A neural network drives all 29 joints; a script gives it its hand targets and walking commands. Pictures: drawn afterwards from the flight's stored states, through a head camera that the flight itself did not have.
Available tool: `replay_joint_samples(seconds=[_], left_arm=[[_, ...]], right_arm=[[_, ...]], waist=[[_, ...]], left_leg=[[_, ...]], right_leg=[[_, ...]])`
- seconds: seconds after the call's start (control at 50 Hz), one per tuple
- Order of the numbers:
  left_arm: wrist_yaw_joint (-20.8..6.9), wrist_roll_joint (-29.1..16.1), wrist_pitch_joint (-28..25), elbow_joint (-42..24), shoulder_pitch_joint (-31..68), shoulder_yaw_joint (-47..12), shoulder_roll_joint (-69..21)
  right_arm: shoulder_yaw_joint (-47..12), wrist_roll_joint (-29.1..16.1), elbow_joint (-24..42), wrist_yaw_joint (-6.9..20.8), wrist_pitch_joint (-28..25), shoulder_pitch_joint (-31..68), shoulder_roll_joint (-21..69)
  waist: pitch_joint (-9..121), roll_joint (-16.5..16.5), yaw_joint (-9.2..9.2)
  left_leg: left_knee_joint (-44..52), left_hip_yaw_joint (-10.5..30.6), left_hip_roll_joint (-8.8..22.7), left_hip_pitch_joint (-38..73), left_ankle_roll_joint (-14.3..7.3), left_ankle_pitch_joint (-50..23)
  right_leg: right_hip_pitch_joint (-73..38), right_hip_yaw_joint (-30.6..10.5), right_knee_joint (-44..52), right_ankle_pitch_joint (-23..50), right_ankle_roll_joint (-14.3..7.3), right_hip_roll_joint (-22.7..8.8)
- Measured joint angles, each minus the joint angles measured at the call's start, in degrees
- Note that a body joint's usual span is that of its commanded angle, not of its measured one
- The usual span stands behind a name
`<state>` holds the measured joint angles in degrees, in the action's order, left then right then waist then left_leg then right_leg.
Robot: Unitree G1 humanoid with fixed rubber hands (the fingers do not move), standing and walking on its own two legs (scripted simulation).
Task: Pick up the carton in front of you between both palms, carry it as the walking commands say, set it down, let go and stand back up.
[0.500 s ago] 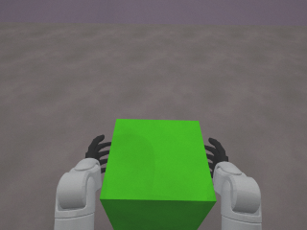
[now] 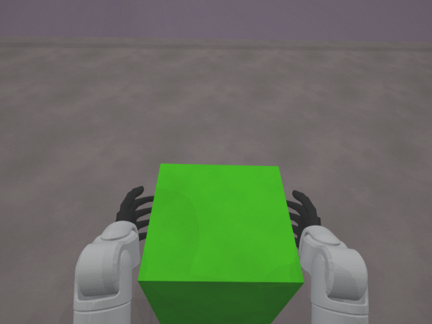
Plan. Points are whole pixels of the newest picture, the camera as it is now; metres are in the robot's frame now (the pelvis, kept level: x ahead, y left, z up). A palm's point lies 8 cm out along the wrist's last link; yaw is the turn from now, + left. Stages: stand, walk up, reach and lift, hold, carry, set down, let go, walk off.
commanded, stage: carry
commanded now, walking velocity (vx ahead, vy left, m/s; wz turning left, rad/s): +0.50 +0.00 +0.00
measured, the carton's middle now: (217, 249) +0.27 -0.01 +0.02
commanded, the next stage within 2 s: none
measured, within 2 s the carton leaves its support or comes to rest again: neither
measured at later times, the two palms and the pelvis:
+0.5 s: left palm (156, 119) +0.58 +0.14 +0.09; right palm (273, 121) +0.59 -0.15 +0.09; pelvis +0.32 -0.01 -0.01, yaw +2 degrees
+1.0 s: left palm (164, 85) +0.77 +0.15 +0.09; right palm (261, 88) +0.77 -0.15 +0.09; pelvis +0.50 +0.00 -0.01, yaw +1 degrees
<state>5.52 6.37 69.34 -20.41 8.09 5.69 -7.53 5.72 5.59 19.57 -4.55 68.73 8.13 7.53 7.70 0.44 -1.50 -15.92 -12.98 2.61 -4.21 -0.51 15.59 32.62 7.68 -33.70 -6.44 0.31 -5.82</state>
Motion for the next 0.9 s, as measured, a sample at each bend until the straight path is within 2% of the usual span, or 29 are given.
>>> replay_joint_samples(seconds=[0.08, 0.1, 0.12, 0.14, 0.18, 0.2, 0.24, 0.3, 0.42, 0.48, 0.52, 0.54, 0.56, 0.58, 0.6, 0.64, 0.72, 0.76, 0.8, 0.9], left_arm=[[-0.01, -0.21, 1.01, -0.49, 0.78, 0.71, -0.06], [-0.02, -0.24, 1.08, 0.12, 1.40, 0.84, -0.15], [-0.03, -0.13, 0.61, 1.66, 2.09, 0.67, -0.26], [-0.04, 0.06, 0.30, 3.50, 2.83, 0.47, -0.37], [-0.03, 0.38, 0.33, 6.04, 3.37, 0.32, -0.46], [-0.04, 0.40, 0.46, 6.46, 3.08, 0.41, -0.43], [-0.04, 0.10, 0.47, 6.09, 2.00, 0.80, -0.27], [-0.05, -0.60, -0.23, 4.46, 0.88, 1.13, -0.13], [-0.05, -1.27, -1.06, 0.53, 0.79, 0.68, -0.11], [-0.05, -1.09, -0.73, -0.35, 1.61, 0.27, -0.22], [-0.09, -0.78, -0.20, -0.53, 2.10, 0.31, -0.29], [-0.16, -0.62, 0.04, -0.49, 2.29, 0.50, -0.29], [-0.23, -0.55, 0.16, 0.03, 2.78, 1.08, -0.19], [-0.27, -0.52, 0.32, 0.80, 3.50, 1.79, 0.00], [-0.28, -0.43, 0.48, 1.51, 3.91, 2.36, 0.12], [-0.28, -0.08, 0.58, 2.53, 3.75, 2.98, -0.23], [-0.28, 0.29, 0.06, 2.49, 2.78, 2.00, -0.38], [-0.27, 0.22, -0.42, 1.79, 2.62, 1.50, -0.33], [-0.27, 0.16, -0.79, 1.15, 2.19, 0.91, -0.30], [-0.25, 0.09, -0.33, 1.06, 2.24, 0.66, -0.28]], right_arm=[[0.06, 0.43, 0.36, -0.01, 1.40, 1.29, 0.15], [0.38, 0.56, 0.21, -0.01, 1.74, 1.79, 0.06], [0.84, 0.55, -0.44, 0.00, 1.90, 2.26, -0.36], [1.29, 0.48, -1.27, 0.01, 2.10, 2.50, -0.84], [1.77, 0.45, -2.96, 0.00, 2.62, 2.69, -1.27], [1.91, 0.59, -3.58, 0.00, 2.78, 2.68, -1.02], [2.03, 1.08, -4.04, -0.03, 2.61, 2.39, 0.03], [0.85, 1.39, -2.95, -0.03, 1.69, 1.54, 0.24], [0.00, 1.21, 1.48, -0.07, 0.89, 0.97, 0.10], [0.59, 0.92, 3.00, -0.08, 1.14, 1.12, 0.11], [0.94, 0.74, 3.03, -0.08, 1.44, 1.54, 0.16], [1.03, 0.72, 2.69, -0.08, 1.59, 1.91, 0.23], [0.89, 0.80, 1.59, -0.08, 1.22, 2.36, 0.30], [0.85, 0.94, 0.04, -0.08, 0.76, 3.16, 0.42], [0.90, 1.02, -1.46, -0.08, 0.45, 3.87, 0.54], [1.08, 0.97, -3.30, -0.07, 0.22, 4.10, 0.61], [1.24, 0.49, -2.88, -0.06, -0.14, 2.91, 0.42], [1.17, 0.30, -1.79, -0.05, -0.62, 2.38, 0.35], [1.04, 0.12, -0.74, -0.04, -0.96, 1.64, 0.22], [1.11, 0.29, -0.07, -0.04, -0.06, 1.63, 0.18]], waist=[[1.07, -0.70, 0.26], [1.17, -1.30, 0.44], [1.19, -2.61, 0.88], [1.00, -3.05, 1.47], [0.10, -2.56, 2.03], [-0.41, -2.21, 2.18], [-1.35, -1.86, 2.39], [-2.39, -1.46, 2.87], [-2.58, -1.09, 2.57], [-2.43, -1.01, 1.99], [-2.42, -0.87, 1.74], [-2.31, -0.99, 1.70], [-2.24, 0.10, 1.37], [-2.77, 1.34, 1.08], [-3.42, 2.02, 1.03], [-4.52, 2.30, 1.19], [-6.29, 1.78, 1.32], [-6.69, 1.73, 1.28], [-6.17, 1.69, 1.10], [-1.99, -0.10, 1.11]], left_leg=[[-3.53, 0.87, 1.09, 4.81, 2.60, 6.90], [-7.40, 1.45, 2.08, 4.74, 3.15, 9.87], [-14.08, 2.34, 3.89, 2.59, 3.10, 11.28], [-23.03, 4.47, 4.33, -1.12, 2.87, 11.41], [-39.73, 8.17, 2.91, -9.81, 1.81, 11.48], [-44.89, 8.77, 2.39, -13.73, 1.15, 10.33], [-48.04, 8.91, 2.41, -20.10, 0.44, 6.53], [-43.23, 8.46, 3.22, -26.55, 0.75, 1.48], [-24.21, 6.35, 3.75, -30.59, 1.70, -7.57], [-16.04, 4.18, 2.25, -28.72, 1.45, -13.06], [-10.17, 1.87, 0.84, -25.14, 1.12, -18.18], [-7.92, 0.88, 0.47, -22.71, 0.07, -19.82], [-8.87, 0.16, -0.21, -21.86, -2.47, -15.90], [-10.82, -0.32, -0.72, -21.93, -3.97, -12.57], [-11.88, -0.61, -0.78, -21.74, -4.67, -10.49], [-11.03, -0.81, -0.39, -20.30, -3.87, -9.66], [-7.28, -0.69, -0.20, -16.67, -3.77, -9.32], [-7.47, -0.52, -0.33, -15.45, -3.44, -8.23], [-9.09, -0.16, -0.60, -14.46, -2.91, -6.15], [-11.56, 0.48, 0.18, -12.74, -1.44, -1.86]], right_leg=[[-4.90, 3.64, 6.98, 0.87, -1.05, 1.49], [-6.35, 4.56, 7.42, 2.09, -2.35, 2.04], [-6.25, 5.50, 4.88, 1.64, -3.75, 2.67], [-6.27, 5.98, 2.77, -0.44, -4.56, 2.85], [-8.13, 6.32, 2.80, -3.58, -4.98, 2.60], [-9.55, 6.35, 4.13, -3.97, -4.54, 2.50], [-12.70, 6.31, 7.59, -3.94, -4.03, 2.71], [-17.49, 5.96, 12.52, -4.21, -3.80, 3.08], [-26.77, 5.38, 18.67, -7.17, -1.94, 3.25], [-30.86, 5.32, 18.00, -11.05, -0.18, 2.80], [-32.77, 4.91, 14.35, -15.34, 1.21, 2.14], [-32.99, 4.46, 10.85, -17.99, 1.86, 1.85], [-31.52, 3.88, 5.42, -20.29, 2.36, 0.55], [-28.68, 1.83, -1.69, -21.46, 2.77, -0.08], [-25.38, -0.45, -8.31, -23.11, 2.96, 0.37], [-19.79, -2.86, -15.18, -25.29, 2.45, 1.93], [-15.13, -2.96, -5.00, -22.69, 1.60, 2.89], [-14.96, -2.16, 2.55, -15.70, 1.37, 2.54], [-16.66, -1.21, 6.22, -5.49, 1.00, 1.86], [-19.82, -0.57, 6.11, -11.42, 0.40, 2.45]])
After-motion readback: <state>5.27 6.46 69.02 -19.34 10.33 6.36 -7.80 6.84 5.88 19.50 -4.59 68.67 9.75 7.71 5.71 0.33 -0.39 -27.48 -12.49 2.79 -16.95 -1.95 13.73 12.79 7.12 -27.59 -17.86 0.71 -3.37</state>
